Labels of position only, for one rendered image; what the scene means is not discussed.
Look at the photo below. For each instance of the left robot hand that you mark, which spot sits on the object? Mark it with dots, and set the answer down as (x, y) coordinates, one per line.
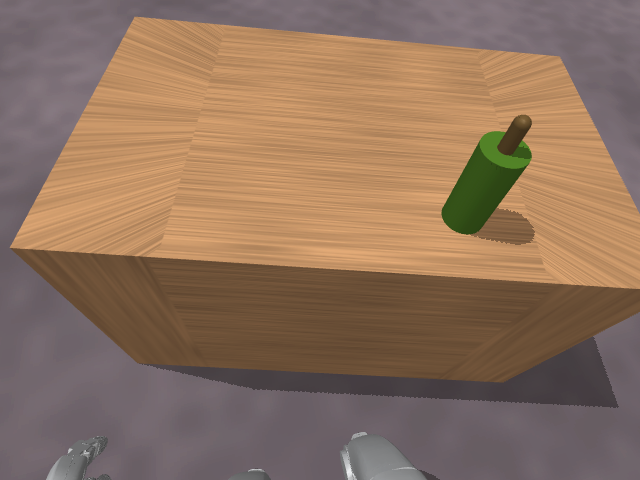
(80, 455)

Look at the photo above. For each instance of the bottle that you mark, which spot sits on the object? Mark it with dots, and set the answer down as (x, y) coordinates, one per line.
(495, 165)

